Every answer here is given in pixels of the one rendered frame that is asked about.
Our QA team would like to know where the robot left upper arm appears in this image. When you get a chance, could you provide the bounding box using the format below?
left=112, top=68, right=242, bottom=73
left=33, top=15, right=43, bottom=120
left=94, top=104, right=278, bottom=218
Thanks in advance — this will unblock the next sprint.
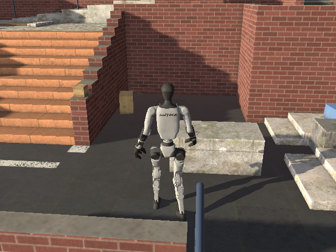
left=143, top=106, right=157, bottom=136

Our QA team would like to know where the robot left forearm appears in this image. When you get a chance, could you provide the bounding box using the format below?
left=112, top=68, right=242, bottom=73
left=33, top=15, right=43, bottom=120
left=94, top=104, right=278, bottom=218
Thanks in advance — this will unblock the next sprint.
left=136, top=128, right=148, bottom=149

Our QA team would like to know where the robot right forearm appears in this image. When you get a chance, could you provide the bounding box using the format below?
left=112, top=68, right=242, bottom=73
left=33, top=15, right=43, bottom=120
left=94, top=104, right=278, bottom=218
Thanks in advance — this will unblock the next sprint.
left=188, top=126, right=196, bottom=141

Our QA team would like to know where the robot shin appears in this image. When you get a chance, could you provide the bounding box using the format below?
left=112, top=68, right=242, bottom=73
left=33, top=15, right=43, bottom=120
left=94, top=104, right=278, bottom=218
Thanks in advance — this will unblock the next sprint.
left=175, top=176, right=184, bottom=214
left=152, top=170, right=160, bottom=203

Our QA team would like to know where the robot right shin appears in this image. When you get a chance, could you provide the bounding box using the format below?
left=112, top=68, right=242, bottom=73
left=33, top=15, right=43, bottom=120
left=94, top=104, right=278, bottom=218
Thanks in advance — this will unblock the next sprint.
left=175, top=176, right=184, bottom=214

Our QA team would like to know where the left robot hand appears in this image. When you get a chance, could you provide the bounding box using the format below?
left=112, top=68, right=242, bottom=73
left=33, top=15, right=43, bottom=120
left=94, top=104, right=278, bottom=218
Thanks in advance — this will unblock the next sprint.
left=134, top=146, right=146, bottom=159

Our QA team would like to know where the robot left shin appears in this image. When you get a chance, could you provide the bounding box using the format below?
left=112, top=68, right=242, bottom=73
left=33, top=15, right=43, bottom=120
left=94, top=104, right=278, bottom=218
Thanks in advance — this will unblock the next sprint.
left=152, top=170, right=160, bottom=203

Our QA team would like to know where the robot right upper arm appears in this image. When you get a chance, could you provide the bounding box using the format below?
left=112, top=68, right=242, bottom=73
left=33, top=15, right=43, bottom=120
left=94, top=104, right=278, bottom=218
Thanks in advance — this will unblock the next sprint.
left=179, top=106, right=193, bottom=133

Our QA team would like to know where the right robot hand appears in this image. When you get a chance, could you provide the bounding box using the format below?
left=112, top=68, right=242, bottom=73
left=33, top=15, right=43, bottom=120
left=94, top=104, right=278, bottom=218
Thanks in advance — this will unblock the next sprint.
left=185, top=138, right=196, bottom=146

